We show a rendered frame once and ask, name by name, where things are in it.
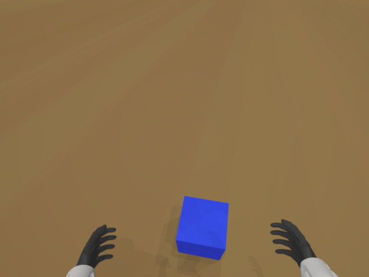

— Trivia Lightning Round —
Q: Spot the robot left forearm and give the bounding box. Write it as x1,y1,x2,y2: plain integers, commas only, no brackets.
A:
66,265,95,277

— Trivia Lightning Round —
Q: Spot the left robot hand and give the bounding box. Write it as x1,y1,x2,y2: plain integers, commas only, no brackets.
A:
76,224,116,269

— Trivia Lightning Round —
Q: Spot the carton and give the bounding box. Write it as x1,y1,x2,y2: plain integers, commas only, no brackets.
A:
176,196,229,260

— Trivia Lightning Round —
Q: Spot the right robot hand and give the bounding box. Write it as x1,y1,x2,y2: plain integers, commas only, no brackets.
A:
270,219,317,268

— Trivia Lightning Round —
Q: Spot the robot right forearm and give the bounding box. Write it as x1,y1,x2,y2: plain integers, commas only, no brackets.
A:
300,257,338,277

